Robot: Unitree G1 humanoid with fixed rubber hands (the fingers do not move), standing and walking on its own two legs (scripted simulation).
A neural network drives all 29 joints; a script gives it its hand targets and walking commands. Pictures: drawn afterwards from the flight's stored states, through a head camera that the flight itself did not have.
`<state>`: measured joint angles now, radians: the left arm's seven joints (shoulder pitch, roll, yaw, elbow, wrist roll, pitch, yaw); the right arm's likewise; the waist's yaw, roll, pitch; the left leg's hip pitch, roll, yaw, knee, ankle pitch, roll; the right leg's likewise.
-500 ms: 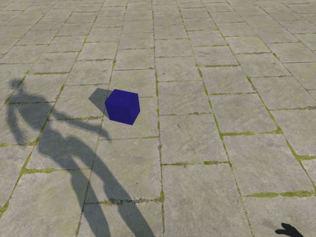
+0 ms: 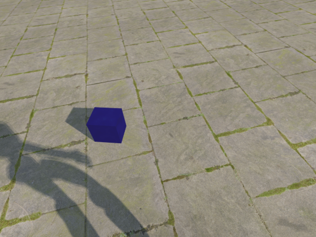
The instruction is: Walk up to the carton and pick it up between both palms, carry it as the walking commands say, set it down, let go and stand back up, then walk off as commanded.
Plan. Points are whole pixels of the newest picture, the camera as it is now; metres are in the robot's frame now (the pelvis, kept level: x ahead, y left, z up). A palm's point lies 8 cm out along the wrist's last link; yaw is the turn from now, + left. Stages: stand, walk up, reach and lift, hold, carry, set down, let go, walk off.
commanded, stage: walk up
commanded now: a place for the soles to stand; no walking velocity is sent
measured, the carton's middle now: (107, 125) +1.05 +0.41 -0.65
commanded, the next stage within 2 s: none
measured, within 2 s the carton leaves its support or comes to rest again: neither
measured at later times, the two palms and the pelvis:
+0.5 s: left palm out of the picture +0.26 +0.51 -0.07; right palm (229, 182) +0.28 -0.19 -0.07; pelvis +0.18 +0.15 -0.01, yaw -3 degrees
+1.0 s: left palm out of the picture +0.41 +0.70 -0.05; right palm (173, 136) +0.48 -0.05 -0.08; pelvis +0.35 +0.30 -0.03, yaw -5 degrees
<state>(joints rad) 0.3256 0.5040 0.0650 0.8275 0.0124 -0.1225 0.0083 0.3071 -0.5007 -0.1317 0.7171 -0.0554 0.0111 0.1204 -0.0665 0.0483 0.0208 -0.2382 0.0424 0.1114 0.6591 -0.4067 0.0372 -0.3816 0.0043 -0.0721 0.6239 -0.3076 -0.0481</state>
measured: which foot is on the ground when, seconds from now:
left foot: down 0.00-0.00, up 0.02-0.34, down 0.36-0.64, up 0.66-0.94, down 0.96-1.00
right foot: down 0.00-0.36, up 0.38-0.62, down 0.64-0.96, up 0.98-1.00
